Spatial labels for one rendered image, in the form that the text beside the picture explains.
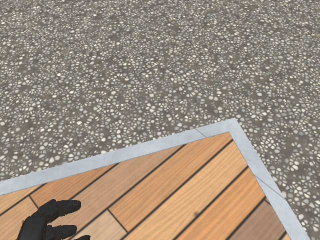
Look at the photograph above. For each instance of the left robot hand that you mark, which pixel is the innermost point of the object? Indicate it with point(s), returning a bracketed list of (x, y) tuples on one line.
[(35, 226)]

